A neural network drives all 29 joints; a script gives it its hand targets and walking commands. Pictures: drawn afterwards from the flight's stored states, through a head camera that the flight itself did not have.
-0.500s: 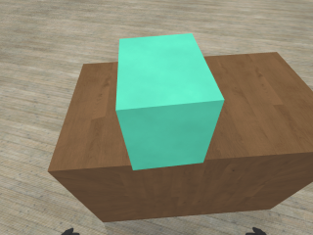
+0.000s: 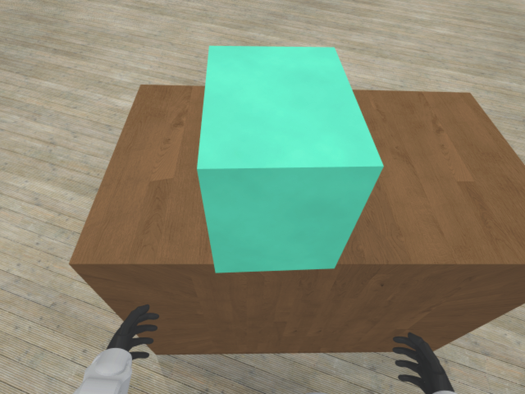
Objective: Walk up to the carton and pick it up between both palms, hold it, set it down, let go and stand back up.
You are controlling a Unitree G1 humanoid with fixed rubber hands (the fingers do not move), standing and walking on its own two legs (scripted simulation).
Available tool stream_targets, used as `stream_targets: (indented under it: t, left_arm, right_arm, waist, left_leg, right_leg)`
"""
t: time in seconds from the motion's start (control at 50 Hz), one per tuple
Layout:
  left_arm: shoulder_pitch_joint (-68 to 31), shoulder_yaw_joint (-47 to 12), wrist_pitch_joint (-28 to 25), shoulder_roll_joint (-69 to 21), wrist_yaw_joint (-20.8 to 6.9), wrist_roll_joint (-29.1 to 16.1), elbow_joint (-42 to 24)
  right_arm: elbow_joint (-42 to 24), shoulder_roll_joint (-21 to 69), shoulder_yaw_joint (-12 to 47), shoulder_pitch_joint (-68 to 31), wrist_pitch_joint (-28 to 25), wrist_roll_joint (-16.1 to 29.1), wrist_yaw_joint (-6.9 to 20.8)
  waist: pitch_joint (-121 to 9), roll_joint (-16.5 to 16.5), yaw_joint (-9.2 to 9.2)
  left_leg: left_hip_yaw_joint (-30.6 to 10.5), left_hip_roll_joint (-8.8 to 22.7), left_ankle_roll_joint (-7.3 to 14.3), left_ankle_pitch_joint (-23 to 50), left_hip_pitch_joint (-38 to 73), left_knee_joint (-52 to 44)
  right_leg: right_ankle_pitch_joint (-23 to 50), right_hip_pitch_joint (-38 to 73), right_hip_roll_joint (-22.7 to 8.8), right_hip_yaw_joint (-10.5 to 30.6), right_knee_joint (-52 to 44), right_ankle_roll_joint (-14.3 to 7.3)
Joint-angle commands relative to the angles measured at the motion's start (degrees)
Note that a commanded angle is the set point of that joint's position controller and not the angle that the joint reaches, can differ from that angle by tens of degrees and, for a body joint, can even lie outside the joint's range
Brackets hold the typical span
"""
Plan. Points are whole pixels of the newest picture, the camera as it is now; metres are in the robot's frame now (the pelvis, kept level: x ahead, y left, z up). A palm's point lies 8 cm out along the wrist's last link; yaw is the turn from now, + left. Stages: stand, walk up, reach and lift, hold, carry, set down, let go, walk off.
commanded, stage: reach and lift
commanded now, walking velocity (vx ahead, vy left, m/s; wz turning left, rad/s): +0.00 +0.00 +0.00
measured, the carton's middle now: (274, 161) +0.47 +0.00 +0.07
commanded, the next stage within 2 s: none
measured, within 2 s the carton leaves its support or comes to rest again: neither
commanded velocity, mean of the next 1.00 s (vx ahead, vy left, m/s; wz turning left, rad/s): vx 0.00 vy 0.00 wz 0.00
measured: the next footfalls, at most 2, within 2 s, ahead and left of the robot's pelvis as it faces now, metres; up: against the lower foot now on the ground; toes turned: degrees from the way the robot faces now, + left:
none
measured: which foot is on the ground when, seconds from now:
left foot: down 0.00-1.00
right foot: down 0.00-1.00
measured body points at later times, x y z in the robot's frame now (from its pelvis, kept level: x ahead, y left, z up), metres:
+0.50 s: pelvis +0.04 -0.01 +0.02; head +0.04 +0.00 +0.47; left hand +0.21 +0.26 -0.03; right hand +0.20 -0.22 -0.04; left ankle +0.01 +0.10 -0.73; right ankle +0.03 -0.10 -0.73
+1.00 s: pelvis +0.02 +0.00 +0.02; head +0.00 +0.01 +0.47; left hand +0.19 +0.25 +0.01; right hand +0.21 -0.20 +0.01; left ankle +0.01 +0.10 -0.73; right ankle +0.03 -0.10 -0.73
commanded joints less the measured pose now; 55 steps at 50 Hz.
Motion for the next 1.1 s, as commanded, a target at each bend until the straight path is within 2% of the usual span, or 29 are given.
stream_targets:
  t: [0.0, 0.02, 0.04, 0.08, 0.1, 0.12, 0.14, 0.22, 0.24, 0.28, 0.3, 0.32, 0.36, 0.38, 0.4, 0.44, 0.54, 0.62, 0.72, 0.74, 0.76, 0.8, 0.86, 0.9, 0.94, 0.96, 0.98, 1.06, 1.08]
  left_arm:
    - [-2.44, 4.14, -2.13, 8.93, 0.89, 1.69, -4.67]
    - [-3.02, 4.13, -2.32, 9.16, 0.99, 1.38, -4.45]
    - [-3.61, 5.1, -2.76, 9.8, 0.97, 1.35, -5.26]
    - [-3.95, 5.95, -4.15, 10.86, 0.52, 0.42, -5.42]
    - [-4.92, 6.38, -5.08, 11.02, 0.23, -0.11, -5.77]
    - [-4.42, 6.72, -6.15, 10.59, 0.22, -0.28, -6.2]
    - [-3.48, 6.43, -6.71, 10.8, -0.21, -0.34, -5.45]
    - [-1.08, 6.66, -10.48, 11.19, -2.2, -3.35, -4.15]
    - [-0.92, 6.76, -11.61, 11.82, -2.42, -4.08, -4.33]
    - [-0.3, 6.32, -13.63, 12.32, -2.5, -5.08, -4.35]
    - [-1.01, 5.92, -14.75, 12.32, -2.63, -5.69, -4.68]
    - [0.29, 6.06, -15.9, 12.19, -2.32, -5.95, -4.96]
    - [2.58, 5.63, -17.55, 12.98, -2.32, -7.07, -4.62]
    - [8.71, 4.61, -18.29, 11.77, -2.83, -7.03, -7.39]
    - [8.6, 5.65, -19.21, 11.99, -3.44, -6.81, -7.6]
    - [9.13, 5.49, -20.27, 11.56, -3.72, -7.14, -8.05]
    - [9.09, 3.14, -21.89, 10.06, -2.36, -8.23, -13.64]
    - [10.58, 1.79, -23.27, 9.23, -0.73, -9.04, -17.39]
    - [12.53, 1.07, -24.58, 9.23, 0.28, -10.55, -20.21]
    - [12.15, 0.91, -24.81, 9.35, 0.48, -11.04, -20.62]
    - [11.35, 0.51, -24.57, 9.85, 0.56, -10.39, -18.66]
    - [9.81, 0.37, -24.28, 9.38, 1.1, -11.05, -18.4]
    - [8.2, -1.06, -24.94, 8.68, 1.74, -13.6, -18.78]
    - [6.87, -1.08, -25.98, 9.89, 2.0, -14.09, -19.65]
    - [5.58, -1.2, -26.44, 10.85, 2.29, -14.58, -20.26]
    - [5.59, -0.75, -26.3, 10.29, 2.25, -14.51, -19.3]
    - [5.22, -1.12, -26.13, 9.79, 1.94, -14.81, -18.63]
    - [4.61, -0.11, -26.68, 10.41, 1.55, -15.08, -18.85]
    - [5.52, -0.06, -26.77, 10.01, 1.26, -15.04, -18.35]
  right_arm:
    - [-6.35, -5.42, -0.65, 0.72, 0.82, 1.25, -0.97]
    - [-7.63, -4.17, 0.14, 1.11, 1.38, 1.61, -0.71]
    - [-10.31, -3.21, -0.09, 1.37, 1.62, 1.38, -0.83]
    - [-14.41, -0.53, 1.43, 2.32, 1.64, 1.17, -1.65]
    - [-16.72, 0.21, 1.29, 1.97, 1.59, 1.18, -2.03]
    - [-16.83, 0.59, 1.99, 4.06, 1.4, 1.45, -2.53]
    - [-17.1, 0.24, 1.92, 4.71, 1.33, 1.35, -3.26]
    - [-19.78, 0.96, 1.78, 7.31, 0.45, 1.46, -5.44]
    - [-19.46, 1.54, 2.03, 7.79, 0.27, 1.88, -5.61]
    - [-19.91, 1.15, 2.15, 7.03, -0.4, 1.65, -5.68]
    - [-20.5, 1.27, 1.99, 6.65, -0.88, 2.08, -5.63]
    - [-21.28, 1.23, 1.93, 6.76, -1.33, 1.73, -5.52]
    - [-22.68, 1.16, 2.94, 6.99, -1.99, 2.76, -5.13]
    - [-24.48, 0.17, 2.46, 12.39, -3.1, 4.28, -5.01]
    - [-23.96, -1.29, 2.79, 12.02, -3.99, 5.34, -5.08]
    - [-23.32, -1.91, 2.92, 11.64, -5.27, 6.31, -4.83]
    - [-25.84, -0.91, 2.19, 12.11, -5.25, 7.55, -3.8]
    - [-28.85, -0.88, 1.94, 13.38, -4.04, 8.92, -2.86]
    - [-33.66, -1.05, 1.51, 14.77, -2.77, 9.54, -2.63]
    - [-34.78, -1.01, 1.42, 14.51, -2.51, 9.47, -2.66]
    - [-34.69, -0.37, 1.59, 12.42, -1.2, 9.7, -2.79]
    - [-36.8, 0.13, 1.93, 11.08, 0.0, 9.54, -2.95]
    - [-40.23, -0.08, 1.89, 9.75, 0.43, 9.13, -3.0]
    - [-41.69, -0.07, 1.06, 9.11, 0.58, 8.75, -2.96]
    - [-41.98, 1.02, 2.05, 9.15, 1.09, 10.21, -3.01]
    - [-41.21, 0.88, 2.41, 8.75, 1.65, 10.1, -2.95]
    - [-40.74, 0.75, 2.08, 8.44, 2.15, 9.73, -3.06]
    - [-42.53, 0.64, 2.58, 8.41, 2.47, 10.8, -3.78]
    - [-43.05, 1.03, 3.7, 8.32, 2.51, 10.81, -3.93]
  waist:
    - [-3.33, 4.82, 0.72]
    - [-3.2, 5.9, 1.1]
    - [-3.98, 5.34, 0.96]
    - [-5.97, 0.99, 1.2]
    - [-5.72, 0.86, 1.27]
    - [-7.54, 1.47, 0.68]
    - [-6.77, 1.14, 0.99]
    - [-7.7, 0.25, 0.67]
    - [-8.46, 1.6, 1.16]
    - [-8.61, -0.12, 0.46]
    - [-9.52, 0.75, 0.82]
    - [-10.86, 1.27, 1.54]
    - [-11.3, -0.2, 2.09]
    - [-9.7, -0.41, 2.34]
    - [-11.97, 0.5, 2.64]
    - [-11.34, 2.0, 2.66]
    - [-7.94, 4.76, 2.4]
    - [-6.8, 6.07, 2.22]
    - [-6.1, 5.31, 2.38]
    - [-5.87, 5.08, 2.38]
    - [-5.45, 4.92, 3.71]
    - [-3.44, 5.28, 3.73]
    - [-5.85, 4.32, 3.56]
    - [-6.55, 3.08, 3.69]
    - [-6.08, 3.84, 4.03]
    - [-4.54, 3.01, 4.58]
    - [-4.24, 1.89, 4.16]
    - [-5.12, 3.42, 4.27]
    - [-5.64, 1.69, 4.67]
  left_leg:
    - [-2.29, 0.47, -1.93, 4.74, 0.32, -13.57]
    - [-1.94, 0.36, -1.47, 4.32, -0.16, -14.28]
    - [-1.58, 0.25, -1.3, 4.08, -0.08, -14.61]
    - [-1.14, -0.81, -0.17, 5.24, 2.3, -14.66]
    - [-0.84, -1.14, 0.08, 5.34, 2.32, -15.46]
    - [-0.58, -1.26, -0.41, 6.94, 3.0, -15.51]
    - [-0.53, -1.44, -0.4, 7.64, 3.13, -16.31]
    - [-0.77, -1.7, -0.19, 10.49, 5.64, -17.2]
    - [-0.97, -1.64, -0.47, 10.32, 5.79, -17.59]
    - [-1.37, -1.48, -0.88, 12.35, 5.68, -18.53]
    - [-1.17, -1.55, -0.56, 12.24, 6.1, -18.75]
    - [-1.6, -1.32, -1.01, 14.33, 5.81, -18.63]
    - [-2.12, -1.35, -0.97, 16.48, 6.68, -18.31]
    - [-2.42, -1.65, -3.13, 27.05, 9.49, -17.85]
    - [-2.51, -2.42, -3.91, 31.52, 12.22, -16.55]
    - [-3.21, -2.32, -4.28, 33.11, 14.77, -16.43]
    - [-4.05, -0.51, -4.31, 30.3, 13.45, -18.32]
    - [-4.6, -0.04, -4.45, 28.08, 10.91, -19.53]
    - [-4.8, 0.02, -4.01, 24.03, 7.83, -20.5]
    - [-4.78, 0.07, -3.81, 22.31, 7.1, -20.76]
    - [-4.68, -0.08, -2.96, 16.36, 5.54, -21.88]
    - [-4.24, 0.28, -1.88, 9.1, 1.43, -23.76]
    - [-5.08, 1.45, -0.96, 5.02, -0.75, -24.45]
    - [-4.59, 0.89, -1.15, 6.61, -0.58, -23.77]
    - [-4.7, 0.66, -1.12, 8.28, 0.65, -23.1]
    - [-4.87, 0.62, -0.96, 7.93, 0.5, -23.59]
    - [-5.24, 0.82, -1.06, 6.66, -0.12, -23.69]
    - [-4.68, 0.01, -1.59, 10.76, 1.96, -22.37]
    - [-4.95, -0.06, -1.37, 12.44, 2.8, -22.03]
  right_leg:
    - [5.44, 7.86, -1.52, 2.83, -10.06, -1.68]
    - [4.35, 8.97, -1.99, 3.04, -11.01, -1.64]
    - [4.64, 8.85, -2.49, 3.84, -11.87, -1.37]
    - [6.14, 8.25, -4.21, 5.62, -13.83, -0.41]
    - [8.06, 8.3, -4.36, 5.78, -14.34, 0.12]
    - [11.36, 10.19, -4.73, 6.4, -14.67, 0.23]
    - [13.22, 12.21, -4.27, 6.38, -14.88, 0.63]
    - [16.2, 10.75, -4.43, 6.26, -16.38, 1.87]
    - [15.51, 11.78, -4.16, 6.2, -16.38, 1.59]
    - [15.81, 11.88, -3.31, 5.09, -16.48, 1.57]
    - [14.67, 11.3, -3.42, 5.16, -16.8, 1.29]
    - [15.48, 12.81, -3.13, 4.82, -16.58, 1.08]
    - [17.28, 12.17, -2.78, 4.91, -16.67, 1.03]
    - [25.72, 15.5, -1.57, 3.26, -16.98, 1.86]
    - [28.12, 15.71, -1.41, 3.3, -17.59, 1.98]
    - [26.28, 13.01, -0.91, 3.01, -18.95, 1.27]
    - [15.23, 10.74, -0.3, 2.68, -20.76, -1.46]
    - [12.43, 12.0, -0.53, 3.4, -20.78, -2.52]
    - [10.52, 13.29, -0.94, 4.3, -20.52, -2.48]
    - [9.66, 13.18, -1.06, 4.44, -20.46, -2.41]
    - [5.32, 13.44, -1.34, 5.08, -21.34, -2.23]
    - [2.4, 14.46, -1.5, 5.58, -20.75, -1.98]
    - [2.03, 14.97, -1.34, 4.97, -18.9, -1.75]
    - [2.18, 14.25, -1.49, 5.42, -18.55, -1.4]
    - [1.96, 12.85, -1.96, 6.25, -18.8, -1.64]
    - [1.42, 12.47, -2.14, 6.08, -19.3, -1.6]
    - [0.68, 13.14, -1.93, 6.02, -19.38, -1.39]
    - [3.02, 13.7, -2.12, 6.74, -19.73, -1.53]
    - [4.13, 13.99, -2.36, 7.09, -19.98, -1.15]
